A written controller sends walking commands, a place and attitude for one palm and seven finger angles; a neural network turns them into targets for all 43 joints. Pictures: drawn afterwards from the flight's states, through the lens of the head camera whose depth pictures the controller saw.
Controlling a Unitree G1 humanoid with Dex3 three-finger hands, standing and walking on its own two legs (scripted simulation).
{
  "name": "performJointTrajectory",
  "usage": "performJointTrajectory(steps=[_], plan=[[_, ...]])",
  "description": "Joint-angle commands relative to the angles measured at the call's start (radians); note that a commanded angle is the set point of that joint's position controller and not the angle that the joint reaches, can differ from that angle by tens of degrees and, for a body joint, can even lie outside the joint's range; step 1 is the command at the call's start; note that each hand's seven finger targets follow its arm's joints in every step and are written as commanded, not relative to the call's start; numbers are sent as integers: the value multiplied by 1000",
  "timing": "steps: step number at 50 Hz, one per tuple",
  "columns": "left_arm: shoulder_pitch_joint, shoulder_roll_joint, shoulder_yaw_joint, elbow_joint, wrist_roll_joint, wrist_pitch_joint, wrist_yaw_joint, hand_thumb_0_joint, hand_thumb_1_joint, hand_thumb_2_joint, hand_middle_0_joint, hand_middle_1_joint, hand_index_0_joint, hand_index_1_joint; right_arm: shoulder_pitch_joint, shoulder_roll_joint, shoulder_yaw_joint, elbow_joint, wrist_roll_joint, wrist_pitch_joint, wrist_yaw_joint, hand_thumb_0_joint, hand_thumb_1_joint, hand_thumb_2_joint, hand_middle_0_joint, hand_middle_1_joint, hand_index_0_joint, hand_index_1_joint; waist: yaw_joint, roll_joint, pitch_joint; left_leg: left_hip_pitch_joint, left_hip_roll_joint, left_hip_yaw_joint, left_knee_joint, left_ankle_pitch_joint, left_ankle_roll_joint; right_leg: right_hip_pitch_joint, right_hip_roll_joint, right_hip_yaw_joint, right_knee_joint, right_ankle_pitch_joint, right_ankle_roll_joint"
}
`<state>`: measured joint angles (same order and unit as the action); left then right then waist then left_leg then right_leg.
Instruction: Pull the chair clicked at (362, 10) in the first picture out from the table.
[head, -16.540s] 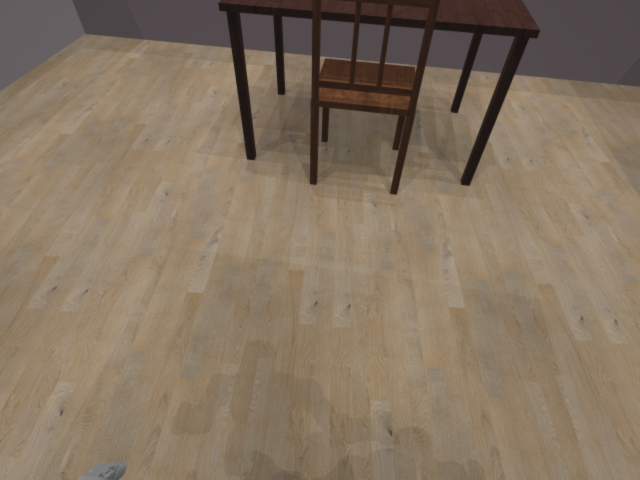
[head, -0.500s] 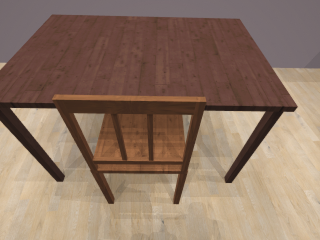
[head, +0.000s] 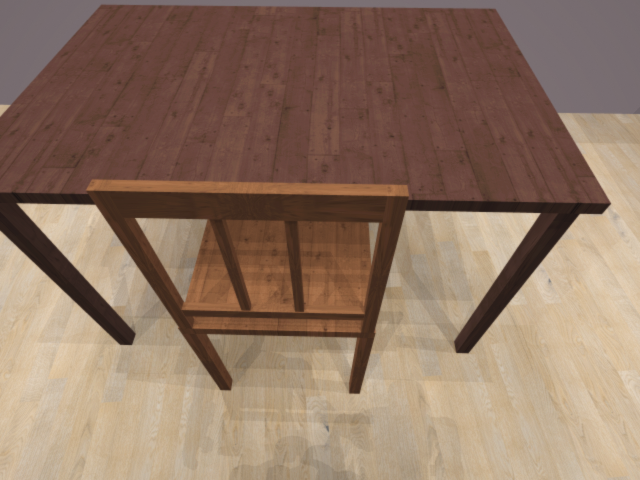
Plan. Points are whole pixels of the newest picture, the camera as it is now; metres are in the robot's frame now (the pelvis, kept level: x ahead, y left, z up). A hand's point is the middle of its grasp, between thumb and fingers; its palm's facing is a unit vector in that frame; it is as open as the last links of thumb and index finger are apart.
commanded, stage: come to a stop and stand still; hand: left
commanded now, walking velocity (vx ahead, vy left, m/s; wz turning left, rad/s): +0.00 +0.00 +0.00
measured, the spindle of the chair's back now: (233, 268) +0.44 +0.18 -0.09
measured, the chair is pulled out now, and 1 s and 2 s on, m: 0.00 0.00 0.00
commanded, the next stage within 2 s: look again from close up in 1.18 s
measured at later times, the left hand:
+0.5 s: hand out of the picture +0.02 +0.20 -0.17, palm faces +0.02 -0.98 -0.22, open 7.3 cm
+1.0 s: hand out of the picture -0.05 +0.22 -0.17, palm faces +0.01 -0.98 -0.18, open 7.4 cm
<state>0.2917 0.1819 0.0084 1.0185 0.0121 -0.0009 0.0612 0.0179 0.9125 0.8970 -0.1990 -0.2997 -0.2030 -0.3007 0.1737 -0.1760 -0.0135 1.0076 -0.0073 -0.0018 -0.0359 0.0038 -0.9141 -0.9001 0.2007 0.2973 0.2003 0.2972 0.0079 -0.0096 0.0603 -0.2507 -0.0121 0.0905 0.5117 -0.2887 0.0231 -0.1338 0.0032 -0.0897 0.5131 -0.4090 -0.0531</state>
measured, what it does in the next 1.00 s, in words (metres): shifts its weight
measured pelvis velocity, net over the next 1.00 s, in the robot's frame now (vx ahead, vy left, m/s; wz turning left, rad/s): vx -0.04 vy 0.05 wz -0.01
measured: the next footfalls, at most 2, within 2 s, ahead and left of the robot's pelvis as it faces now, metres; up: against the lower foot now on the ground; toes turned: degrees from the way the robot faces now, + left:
none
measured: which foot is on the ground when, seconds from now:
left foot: down 0.00-1.00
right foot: down 0.00-1.00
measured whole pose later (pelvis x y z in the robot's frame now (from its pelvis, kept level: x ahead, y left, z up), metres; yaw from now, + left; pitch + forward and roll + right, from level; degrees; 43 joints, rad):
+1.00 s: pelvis -0.04 +0.05 +0.01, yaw +0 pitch +0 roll +0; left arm 0.32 0.14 -0.02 1.08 0.01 0.00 0.05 0.01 0.91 0.90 -0.20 -0.30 -0.20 -0.30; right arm 0.25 -0.15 0.01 1.13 -0.01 -0.01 -0.02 0.01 -0.92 -0.90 0.20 0.30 0.20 0.30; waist 0.00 -0.01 0.07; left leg -0.24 -0.06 0.12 0.43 -0.20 0.10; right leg -0.13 -0.04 -0.07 0.45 -0.31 0.02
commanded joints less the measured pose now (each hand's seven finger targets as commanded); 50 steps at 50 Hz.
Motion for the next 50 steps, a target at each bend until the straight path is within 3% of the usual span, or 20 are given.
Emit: performJointTrajectory(steps=[1,3,4,6,9,12,15,23,28,31,36,50], plan=[[54,123,25,-112,-1,-29,8,0,900,900,-200,-300,-200,-300,40,-107,-48,-87,-6,-22,12,0,-900,-900,200,300,200,300,-1,-50,-165,101,106,-148,68,476,30,-19,-137,151,-58,567,7],[35,129,26,-130,-1,-27,10,0,900,900,-200,-300,-200,-300,27,-85,-40,-103,-11,-11,19,0,-900,-900,200,300,200,300,-3,-93,-143,27,74,-114,69,297,15,28,-174,178,-56,655,-10],[25,131,27,-137,-2,-25,9,0,900,900,-200,-300,-200,-300,14,-82,-37,-108,-11,-3,22,0,-900,-900,200,300,200,300,-6,-108,-98,-5,62,-109,69,194,9,10,-187,184,-73,617,-16],[5,141,27,-151,1,-22,6,0,900,900,-200,-300,-200,-300,2,-78,-36,-108,-12,9,27,0,-900,-900,200,300,200,300,-14,-65,-33,-25,50,-107,66,108,0,-43,-197,207,-111,484,-22],[-19,151,27,-164,1,-18,5,0,900,900,-200,-300,-200,-300,11,-86,-32,-99,-14,14,30,0,-900,-900,200,300,200,300,-20,-55,-11,-8,61,-113,49,123,0,-77,-183,190,-129,350,-16],[-31,138,22,-165,2,-17,1,0,900,900,-200,-300,-200,-300,16,-98,-31,-85,-15,11,31,0,-900,-900,200,300,200,300,-20,-1,16,1,83,-155,-5,132,13,-123,-144,163,-134,193,-4],[-10,130,18,-152,2,-19,0,0,900,900,-200,-300,-200,-300,24,-101,-25,-70,-13,4,30,0,-900,-900,200,300,200,300,-11,7,-24,14,96,-173,-29,167,26,-87,-125,147,-122,211,7],[21,104,9,-108,3,-19,-4,0,900,900,-200,-300,-200,-300,65,-96,-13,-17,-11,-8,22,0,-900,-900,200,300,200,300,0,34,-44,47,115,-187,-82,201,44,-64,-115,121,-118,217,12],[38,96,1,-69,2,-19,-6,0,900,900,-200,-300,-200,-300,86,-92,-9,17,-6,-11,19,0,-900,-900,200,300,200,300,-3,34,-39,70,120,-188,-104,210,49,-69,-116,116,-127,221,16],[50,84,-4,-41,1,-18,-7,0,900,900,-200,-300,-200,-300,98,-86,-7,38,-5,-9,18,0,-900,-900,200,300,200,300,-8,16,-1,57,118,-188,-123,150,47,-89,-118,116,-139,182,17],[73,74,-8,-10,1,-18,-7,0,900,900,-200,-300,-200,-300,123,-80,-5,63,-2,-13,16,0,-900,-900,200,300,200,300,-11,13,-22,83,123,-192,-148,148,51,-85,-116,111,-136,182,20],[127,41,-12,45,5,-14,-6,0,900,900,-200,-300,-200,-300,146,-63,0,106,3,-16,12,0,-900,-900,200,300,200,300,-5,11,12,88,129,-200,-205,115,53,-103,-119,98,-136,161,29]])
